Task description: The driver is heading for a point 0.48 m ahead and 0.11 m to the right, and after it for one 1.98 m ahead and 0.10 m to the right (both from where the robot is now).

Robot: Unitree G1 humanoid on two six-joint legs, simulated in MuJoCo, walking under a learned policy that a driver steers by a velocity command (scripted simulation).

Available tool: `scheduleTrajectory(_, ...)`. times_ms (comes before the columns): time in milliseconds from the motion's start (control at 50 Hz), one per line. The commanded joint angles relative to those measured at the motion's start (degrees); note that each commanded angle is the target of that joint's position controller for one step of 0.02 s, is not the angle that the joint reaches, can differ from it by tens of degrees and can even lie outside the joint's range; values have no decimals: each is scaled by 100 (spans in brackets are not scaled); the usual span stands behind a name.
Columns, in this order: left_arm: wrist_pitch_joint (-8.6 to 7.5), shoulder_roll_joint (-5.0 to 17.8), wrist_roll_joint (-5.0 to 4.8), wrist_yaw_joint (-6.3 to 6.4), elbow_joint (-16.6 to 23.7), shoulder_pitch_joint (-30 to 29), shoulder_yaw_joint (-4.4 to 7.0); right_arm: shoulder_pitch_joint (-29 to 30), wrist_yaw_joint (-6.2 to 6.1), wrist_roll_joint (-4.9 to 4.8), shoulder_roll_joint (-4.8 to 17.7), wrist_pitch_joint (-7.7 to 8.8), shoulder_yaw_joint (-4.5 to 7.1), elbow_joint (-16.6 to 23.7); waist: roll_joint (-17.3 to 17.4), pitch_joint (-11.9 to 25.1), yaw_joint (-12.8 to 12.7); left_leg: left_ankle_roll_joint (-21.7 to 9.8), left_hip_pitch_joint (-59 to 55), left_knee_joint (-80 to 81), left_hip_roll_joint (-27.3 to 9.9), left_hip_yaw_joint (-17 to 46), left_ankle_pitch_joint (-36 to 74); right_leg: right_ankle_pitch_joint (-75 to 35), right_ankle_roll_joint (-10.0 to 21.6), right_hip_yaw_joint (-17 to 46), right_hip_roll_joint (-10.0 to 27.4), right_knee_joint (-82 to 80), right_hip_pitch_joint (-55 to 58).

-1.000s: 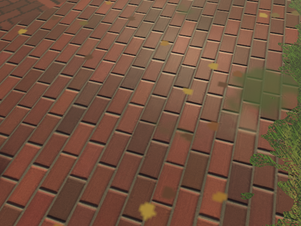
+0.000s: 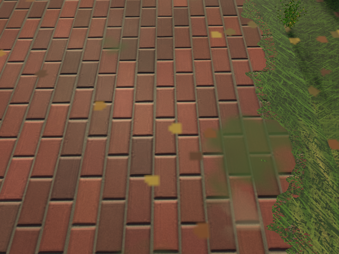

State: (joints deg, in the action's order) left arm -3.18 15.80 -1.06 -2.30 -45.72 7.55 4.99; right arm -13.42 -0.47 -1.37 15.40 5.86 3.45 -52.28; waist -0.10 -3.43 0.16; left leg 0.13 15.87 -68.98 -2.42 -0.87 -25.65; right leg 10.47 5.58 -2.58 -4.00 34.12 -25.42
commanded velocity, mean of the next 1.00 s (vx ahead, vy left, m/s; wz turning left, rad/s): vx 0.50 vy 0.00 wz -0.48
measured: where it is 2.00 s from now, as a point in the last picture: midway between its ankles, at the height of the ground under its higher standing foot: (229, 124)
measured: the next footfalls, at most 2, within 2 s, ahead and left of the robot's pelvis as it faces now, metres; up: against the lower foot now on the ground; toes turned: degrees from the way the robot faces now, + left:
left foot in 0.40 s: +0.43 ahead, +0.11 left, +0.00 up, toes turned -17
right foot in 0.90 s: +0.57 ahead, -0.26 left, +0.00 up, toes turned -32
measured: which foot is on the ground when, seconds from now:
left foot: up 0.00-0.38, down 0.40-0.90, up 0.92-1.00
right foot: down 0.00-0.40, up 0.42-0.88, down 0.90-1.00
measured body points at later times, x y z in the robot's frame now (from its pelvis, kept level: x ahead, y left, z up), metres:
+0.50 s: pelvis +0.29 +0.03 +0.01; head +0.32 +0.03 +0.46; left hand +0.43 +0.29 -0.11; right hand +0.40 -0.27 -0.08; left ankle +0.39 +0.12 -0.72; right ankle +0.13 -0.06 -0.63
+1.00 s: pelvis +0.52 -0.12 +0.00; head +0.55 -0.15 +0.45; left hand +0.81 +0.00 -0.07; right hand +0.40 -0.38 -0.13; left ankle +0.45 +0.09 -0.63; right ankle +0.54 -0.24 -0.72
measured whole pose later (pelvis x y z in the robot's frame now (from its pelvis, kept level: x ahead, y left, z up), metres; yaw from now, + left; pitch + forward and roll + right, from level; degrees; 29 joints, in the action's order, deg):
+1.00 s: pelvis +0.52 -0.12 +0.00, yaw -27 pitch +2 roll +1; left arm -3.2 14.7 0.2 -1.5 -36.0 5.9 2.8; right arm -19.0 1.0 -2.4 17.3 4.1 3.0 -52.5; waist 0.5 -2.8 2.7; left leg 0.0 15.3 -62.9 -3.5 0.3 -28.2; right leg 11.1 2.3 -3.8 1.0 34.1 -25.2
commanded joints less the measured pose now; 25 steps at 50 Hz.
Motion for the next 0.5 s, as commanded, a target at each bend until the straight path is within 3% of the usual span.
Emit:
scheduleTrajectory(20, -105, 594, 18, 61, 252, 579, 141, 422, -4, 80, 751, 308, 169, 616, 96, 826, -173, -124, 2479, -73, -401, 564, 502, -879, 1205, 2635, 1616, -1822, 2557)
scheduleTrajectory(40, -112, 533, 76, 84, 347, 424, 105, 322, -3, 120, 766, 220, 200, 620, 5, 741, -3, -75, 2098, 126, -488, 593, 636, -1149, 1189, 2464, 1506, -1956, 2066)
scheduleTrajectory(80, -126, 665, 51, 140, 385, 450, 127, 269, -18, 174, 638, 83, 202, 681, -48, 624, 125, 96, 1909, 663, -499, 506, 768, -1502, 1212, 2221, 1402, -2122, 1579)
scheduleTrajectory(140, -125, 906, 21, 259, 371, 736, 192, 849, -48, 234, 504, 10, 155, 911, -134, 418, -23, 323, 2034, 1807, -348, 374, 1687, -1721, 1088, 1836, 1173, -2208, 1264)
scheduleTrajectory(220, -50, 895, -17, 310, 331, 1041, 195, 1610, 37, 168, 346, 62, 70, 1154, -411, 335, -350, 319, 1505, 3446, 49, 280, 3051, -1067, 718, 1619, 852, -2067, 1053)
scheduleTrajectory(280, -9, 859, -48, 313, 250, 1290, 191, 1903, 105, 97, 492, 118, 87, 1327, -504, 318, -460, 243, 1382, 3933, 172, 408, 3063, -736, 643, 2020, 1019, -1763, 1408)
scheduleTrajectory(320, 32, 835, -42, 345, 251, 1336, 188, 1859, 154, 86, 646, 179, 129, 1363, -576, 350, -393, 142, 1296, 4176, 207, 501, 2682, -680, 589, 2381, 1165, -1408, 1799)
scheduleTrajectory(360, 70, 841, -17, 368, 312, 1228, 192, 1433, 167, 81, 777, 250, 186, 1282, -765, 452, -128, -36, 749, 4358, 254, 430, 2274, -1003, 486, 2602, 1182, -990, 1926)
scheduleTrajectory(380, 69, 711, -1, 360, 383, 1129, 142, 863, 140, 131, 928, 282, 266, 1143, -739, 770, 167, -211, -125, 4500, 201, 397, 2337, -1372, 329, 2474, 919, -440, 1780)
scheduleTrajectory(400, 44, 431, 61, 331, 519, 1032, 28, -17, 99, 240, 1212, 302, 350, 1047, -372, 1521, 578, -573, -1611, 4277, -596, 1087, 2180, -987, 115, 2079, 593, 958, 1117)
scheduleTrajectory(420, -21, 36, -53, 326, 653, 1853, -85, -745, 75, 316, 1712, 224, 482, 885, 1343, 2411, 352, -1529, -3775, 4546, -1998, 3552, 1344, 1447, -333, 1297, -256, 2971, -918)
scheduleTrajectory(440, -45, 492, -140, 331, 604, 1975, -54, -749, 107, 140, 1309, 174, 400, 856, 1666, 2372, 364, -1677, -3857, 4996, -2336, 4745, 2, 2345, -403, 1325, 107, 3939, -1865)
scheduleTrajectory(460, -16, 939, -135, 330, 618, 1436, 63, -426, 87, 107, 836, 130, 272, 985, 947, 1507, 512, -1371, -3130, 5129, -2047, 3871, -275, 1859, -443, 1323, 383, 4239, -2151)
scheduleTrajectory(480, 20, 956, -73, 337, 709, 1019, 81, -123, 70, 158, 696, 69, 213, 1036, 518, 993, 462, -1133, -2349, 5193, -1776, 2999, 265, 1415, -469, 1084, 603, 4177, -2029)
scheduleTrajectory(500, 29, 875, -8, 323, 801, 783, 94, 95, 71, 198, 588, 35, 170, 1003, 423, 582, 344, -1057, -1649, 5353, -1534, 2420, 880, 1126, -475, 1036, 759, 3881, -1878)
Keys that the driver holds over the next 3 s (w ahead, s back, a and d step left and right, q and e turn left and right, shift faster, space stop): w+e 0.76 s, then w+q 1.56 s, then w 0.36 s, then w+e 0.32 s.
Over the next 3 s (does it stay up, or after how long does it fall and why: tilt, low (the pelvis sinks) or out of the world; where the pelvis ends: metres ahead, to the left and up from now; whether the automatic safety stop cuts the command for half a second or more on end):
stays up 1.61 -0.09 -0.01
